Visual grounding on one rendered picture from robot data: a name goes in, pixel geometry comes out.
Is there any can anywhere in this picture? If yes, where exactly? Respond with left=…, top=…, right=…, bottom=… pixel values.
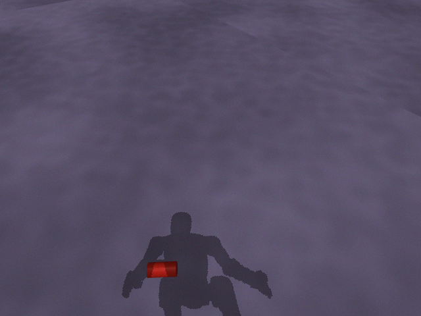
left=147, top=261, right=178, bottom=278

